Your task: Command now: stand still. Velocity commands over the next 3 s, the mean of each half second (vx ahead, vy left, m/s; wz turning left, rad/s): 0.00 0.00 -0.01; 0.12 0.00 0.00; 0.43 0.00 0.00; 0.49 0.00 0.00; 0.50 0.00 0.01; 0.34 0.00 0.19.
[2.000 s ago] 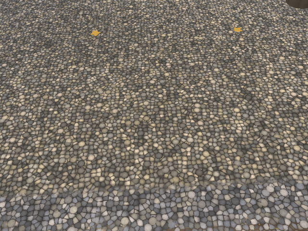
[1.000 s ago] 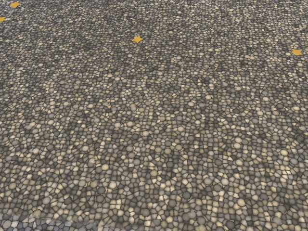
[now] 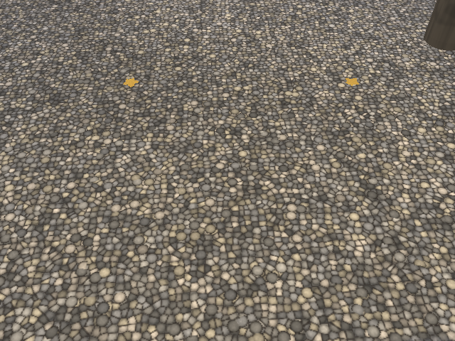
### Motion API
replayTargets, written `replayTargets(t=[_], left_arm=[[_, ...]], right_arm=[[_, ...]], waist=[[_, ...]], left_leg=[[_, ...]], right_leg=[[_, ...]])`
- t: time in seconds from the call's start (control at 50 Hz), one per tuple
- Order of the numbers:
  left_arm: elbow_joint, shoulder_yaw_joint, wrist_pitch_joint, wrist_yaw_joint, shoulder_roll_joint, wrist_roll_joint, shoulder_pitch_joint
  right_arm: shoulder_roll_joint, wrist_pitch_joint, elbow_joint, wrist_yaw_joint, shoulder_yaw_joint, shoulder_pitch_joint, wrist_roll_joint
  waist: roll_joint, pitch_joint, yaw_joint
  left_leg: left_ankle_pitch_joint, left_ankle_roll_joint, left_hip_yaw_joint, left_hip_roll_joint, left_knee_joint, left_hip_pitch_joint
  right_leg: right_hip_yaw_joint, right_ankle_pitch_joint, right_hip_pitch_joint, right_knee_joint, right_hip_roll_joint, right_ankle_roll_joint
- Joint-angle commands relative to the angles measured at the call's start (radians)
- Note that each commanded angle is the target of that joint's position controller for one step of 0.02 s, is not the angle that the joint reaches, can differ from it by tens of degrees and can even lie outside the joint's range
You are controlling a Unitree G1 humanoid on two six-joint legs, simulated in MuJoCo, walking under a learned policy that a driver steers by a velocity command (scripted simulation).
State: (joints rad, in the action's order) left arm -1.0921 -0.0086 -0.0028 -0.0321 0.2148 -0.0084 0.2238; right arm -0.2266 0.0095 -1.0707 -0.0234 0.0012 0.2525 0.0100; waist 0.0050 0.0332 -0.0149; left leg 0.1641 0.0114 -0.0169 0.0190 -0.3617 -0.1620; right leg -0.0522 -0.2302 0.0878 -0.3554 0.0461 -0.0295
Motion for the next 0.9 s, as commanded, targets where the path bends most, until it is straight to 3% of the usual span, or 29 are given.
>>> replayTargets(t=[0.02,0.32,0.72,0.74,0.78,0.82,0.84,0.88,0.9], left_arm=[[0.009,0.013,0.008,-0.004,0.103,0.000,0.031],[-0.035,-0.001,0.012,-0.009,0.060,0.000,0.095],[-0.050,-0.001,0.015,-0.016,0.022,-0.001,0.153],[-0.052,-0.002,0.015,-0.016,0.017,-0.002,0.163],[-0.049,0.013,0.008,-0.015,0.048,-0.005,0.171],[-0.040,0.030,-0.001,-0.010,0.075,-0.006,0.201],[-0.044,0.039,-0.001,-0.009,0.089,-0.007,0.236],[-0.046,0.053,0.006,-0.008,0.102,-0.009,0.267],[-0.040,0.058,0.013,-0.005,0.104,-0.014,0.261]], right_arm=[[-0.087,-0.008,0.006,-0.004,0.011,0.024,0.000],[-0.047,-0.008,-0.057,-0.013,0.000,0.063,-0.001],[-0.012,-0.009,-0.086,-0.020,0.000,0.093,-0.001],[-0.005,-0.008,-0.089,-0.020,-0.002,0.099,0.000],[-0.020,-0.003,-0.078,-0.017,0.007,0.092,0.004],[-0.017,-0.001,-0.052,-0.007,0.013,0.065,0.014],[0.011,-0.005,-0.033,-0.001,0.008,0.043,0.023],[0.024,-0.026,0.011,0.010,0.006,-0.007,0.034],[0.013,-0.039,0.028,0.015,0.010,-0.023,0.031]], waist=[[-0.006,0.028,0.005],[-0.007,0.033,0.005],[-0.005,0.041,0.008],[-0.007,0.021,0.010],[-0.031,0.045,0.015],[-0.079,0.117,0.036],[-0.124,0.147,0.053],[-0.153,0.196,0.067],[-0.137,0.195,0.064]], left_leg=[[-0.047,0.023,-0.096,-0.094,0.047,0.024],[-0.067,0.024,-0.093,-0.097,0.027,0.014],[-0.090,0.025,-0.089,-0.096,0.012,0.008],[-0.020,0.027,-0.085,-0.087,0.018,0.016],[0.197,0.041,-0.055,-0.040,-0.033,-0.025],[0.393,0.059,-0.024,0.006,-0.133,-0.165],[0.379,0.057,0.011,0.025,-0.213,-0.232],[0.271,0.056,0.059,-0.010,-0.353,-0.333],[0.271,0.058,0.052,-0.029,-0.381,-0.357]], right_leg=[[-0.104,0.055,0.095,0.085,-0.119,-0.029],[-0.090,0.094,0.101,0.064,-0.112,-0.029],[-0.081,0.128,0.095,0.045,-0.112,-0.030],[-0.081,0.046,0.089,0.058,-0.105,-0.033],[-0.096,-0.218,0.119,0.065,-0.086,-0.059],[-0.188,-0.512,0.151,0.104,-0.124,-0.113],[-0.281,-0.602,0.137,0.149,-0.185,-0.150],[-0.417,-0.613,0.118,0.222,-0.304,-0.215],[-0.427,-0.550,0.106,0.228,-0.319,-0.227]])
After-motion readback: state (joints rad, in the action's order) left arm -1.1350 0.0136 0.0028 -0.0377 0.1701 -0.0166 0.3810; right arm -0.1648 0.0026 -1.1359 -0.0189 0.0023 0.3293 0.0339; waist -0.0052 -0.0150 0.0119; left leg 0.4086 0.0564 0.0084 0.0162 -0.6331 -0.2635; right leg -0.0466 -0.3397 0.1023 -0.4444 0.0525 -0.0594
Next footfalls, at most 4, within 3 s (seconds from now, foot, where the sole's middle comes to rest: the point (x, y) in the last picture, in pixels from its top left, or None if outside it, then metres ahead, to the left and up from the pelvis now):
1.48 right None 0.46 -0.02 -0.78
2.02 left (195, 269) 0.77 0.13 -0.78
2.58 right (245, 196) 1.07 -0.05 -0.78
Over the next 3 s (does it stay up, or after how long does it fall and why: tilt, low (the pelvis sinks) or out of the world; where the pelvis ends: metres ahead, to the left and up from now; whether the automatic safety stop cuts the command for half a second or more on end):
stays up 1.08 0.03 -0.01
